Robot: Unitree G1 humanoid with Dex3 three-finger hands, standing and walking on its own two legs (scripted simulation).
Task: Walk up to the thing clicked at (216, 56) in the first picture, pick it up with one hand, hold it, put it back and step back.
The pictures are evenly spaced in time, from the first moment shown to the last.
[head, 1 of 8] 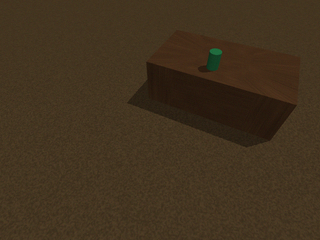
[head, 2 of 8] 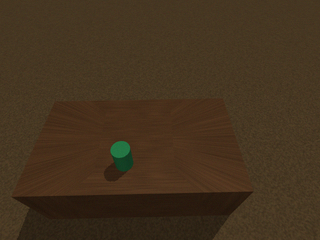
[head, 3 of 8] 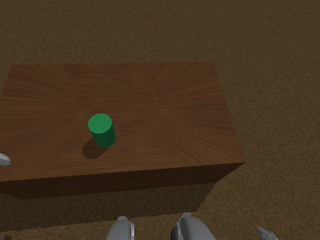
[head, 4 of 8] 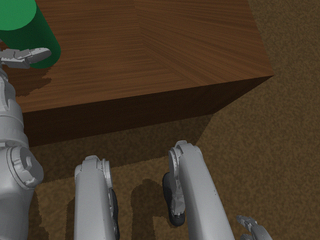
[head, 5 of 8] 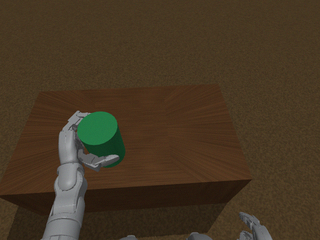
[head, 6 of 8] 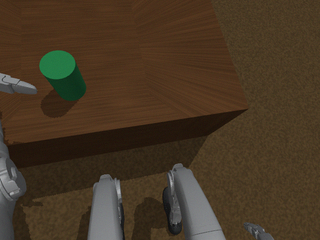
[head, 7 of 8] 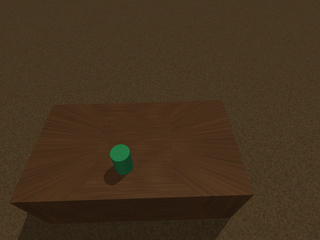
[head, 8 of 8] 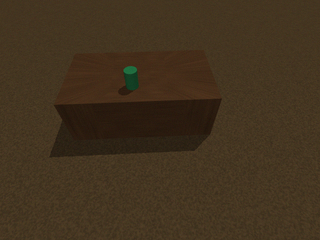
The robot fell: no
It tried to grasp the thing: yes
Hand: left
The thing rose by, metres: 0.34
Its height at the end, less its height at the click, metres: +0.00
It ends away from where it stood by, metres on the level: 0.01
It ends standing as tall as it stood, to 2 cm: yes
